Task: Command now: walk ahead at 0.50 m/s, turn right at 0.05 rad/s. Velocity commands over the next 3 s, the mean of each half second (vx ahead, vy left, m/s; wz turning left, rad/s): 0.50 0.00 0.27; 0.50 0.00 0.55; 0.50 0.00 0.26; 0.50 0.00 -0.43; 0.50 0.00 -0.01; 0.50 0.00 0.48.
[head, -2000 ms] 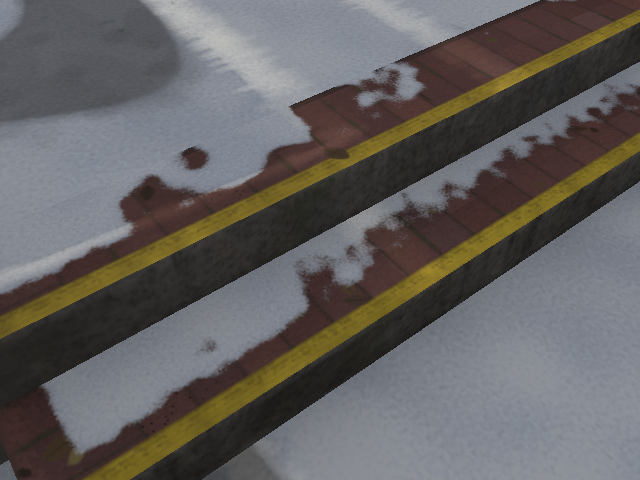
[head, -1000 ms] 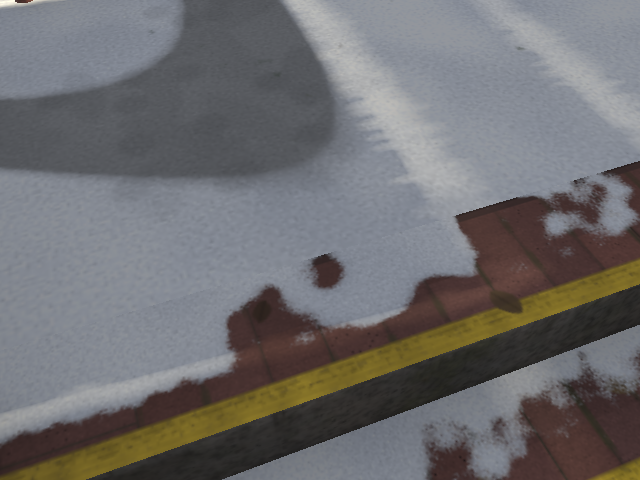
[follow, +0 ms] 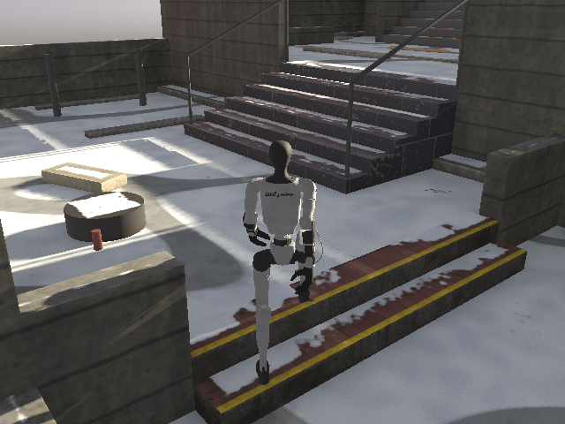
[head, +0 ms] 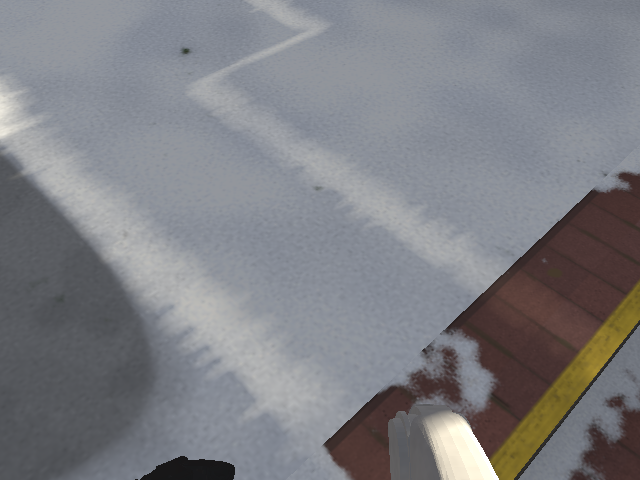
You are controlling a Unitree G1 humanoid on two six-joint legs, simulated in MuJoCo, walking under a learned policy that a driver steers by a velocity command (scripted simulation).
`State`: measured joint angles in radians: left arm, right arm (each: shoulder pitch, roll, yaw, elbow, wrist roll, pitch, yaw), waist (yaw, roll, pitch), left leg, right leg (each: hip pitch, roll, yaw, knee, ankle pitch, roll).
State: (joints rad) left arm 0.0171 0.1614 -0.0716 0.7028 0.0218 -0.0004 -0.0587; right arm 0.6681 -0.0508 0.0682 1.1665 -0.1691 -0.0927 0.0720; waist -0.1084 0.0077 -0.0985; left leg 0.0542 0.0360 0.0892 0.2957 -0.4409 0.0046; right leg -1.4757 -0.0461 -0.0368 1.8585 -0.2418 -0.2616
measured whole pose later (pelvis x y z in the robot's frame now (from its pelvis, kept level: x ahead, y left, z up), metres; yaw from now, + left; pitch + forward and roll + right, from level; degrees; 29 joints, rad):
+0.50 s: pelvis +0.31 -0.06 +0.18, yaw +11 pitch +3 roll -3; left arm 0.36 0.16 -0.02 1.05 0.11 -0.14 -0.03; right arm 0.10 -0.22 -0.05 0.95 -0.04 -0.12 0.11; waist 0.03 0.05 -0.08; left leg -1.02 0.05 -0.17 1.53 0.13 0.16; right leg -0.25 0.01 -0.34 0.47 -0.28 -0.09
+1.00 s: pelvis +0.57 +0.09 +0.17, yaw +26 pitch +4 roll +2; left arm 0.34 0.19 0.02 1.00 0.09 -0.11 -0.05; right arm 0.24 -0.20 -0.09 1.02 -0.03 -0.11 0.01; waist -0.04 0.00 -0.08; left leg -0.38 -0.11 0.00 0.59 -0.27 0.07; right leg -0.24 -0.12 -0.03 1.24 -0.43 0.02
